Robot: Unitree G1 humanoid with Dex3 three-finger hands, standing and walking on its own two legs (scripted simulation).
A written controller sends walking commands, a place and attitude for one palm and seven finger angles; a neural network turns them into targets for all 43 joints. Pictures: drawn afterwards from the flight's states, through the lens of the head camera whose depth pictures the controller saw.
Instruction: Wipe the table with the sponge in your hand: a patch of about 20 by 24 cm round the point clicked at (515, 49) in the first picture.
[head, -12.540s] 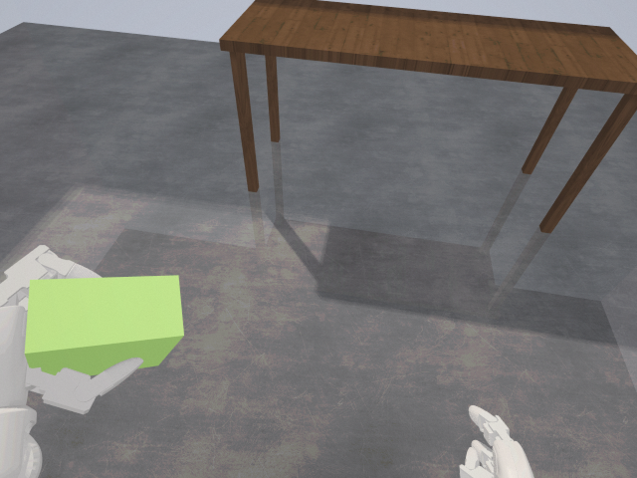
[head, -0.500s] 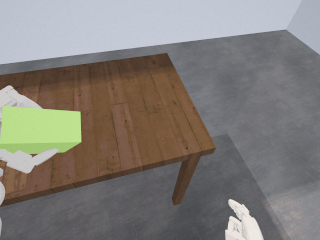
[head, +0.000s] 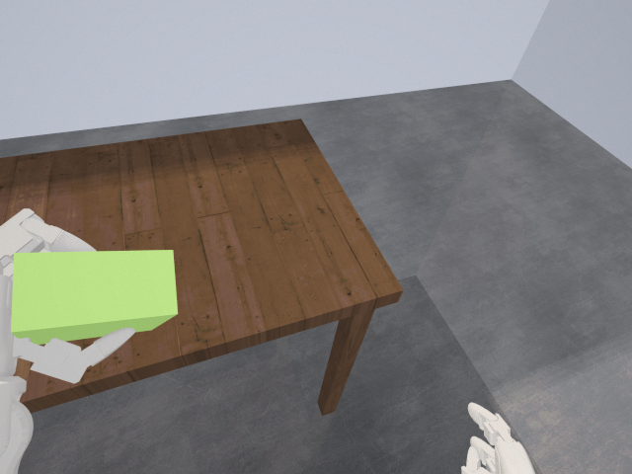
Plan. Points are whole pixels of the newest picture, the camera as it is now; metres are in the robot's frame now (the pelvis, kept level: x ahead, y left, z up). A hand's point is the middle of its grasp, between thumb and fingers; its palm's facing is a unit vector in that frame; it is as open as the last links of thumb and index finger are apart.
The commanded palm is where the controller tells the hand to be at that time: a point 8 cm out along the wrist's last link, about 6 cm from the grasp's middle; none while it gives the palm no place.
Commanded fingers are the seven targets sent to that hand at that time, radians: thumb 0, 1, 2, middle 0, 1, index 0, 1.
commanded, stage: come to a stop and stand still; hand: left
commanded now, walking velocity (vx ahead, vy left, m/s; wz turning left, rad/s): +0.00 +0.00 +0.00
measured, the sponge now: (118, 297) +0.23 +0.22 +0.15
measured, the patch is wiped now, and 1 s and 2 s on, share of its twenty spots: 0.00 0.00 0.00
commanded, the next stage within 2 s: look again from close up in 0.56 s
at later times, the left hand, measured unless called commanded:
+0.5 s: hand (49, 280) +0.24 +0.29 +0.16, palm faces +0.37 -0.85 -0.39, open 10.1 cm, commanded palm +0.18 +0.32 +0.18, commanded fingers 0.00 0.10 1.30 -1.20 -1.60 -1.20 -1.60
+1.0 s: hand (51, 308) +0.21 +0.27 +0.15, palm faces +0.39 -0.85 -0.36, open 10.1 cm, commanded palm +0.16 +0.30 +0.18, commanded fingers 0.00 0.10 1.30 -1.20 -1.60 -1.20 -1.60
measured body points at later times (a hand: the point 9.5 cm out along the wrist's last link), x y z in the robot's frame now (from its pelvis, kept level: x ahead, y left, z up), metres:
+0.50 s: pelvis +0.02 +0.03 +0.00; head +0.04 +0.07 +0.45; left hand +0.21 +0.33 +0.18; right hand +0.21 -0.18 -0.06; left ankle +0.02 +0.07 -0.74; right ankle +0.03 -0.10 -0.74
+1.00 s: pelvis +0.00 +0.02 +0.00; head +0.01 +0.04 +0.45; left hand +0.19 +0.32 +0.17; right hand +0.18 -0.20 -0.07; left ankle +0.02 +0.07 -0.74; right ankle +0.03 -0.10 -0.74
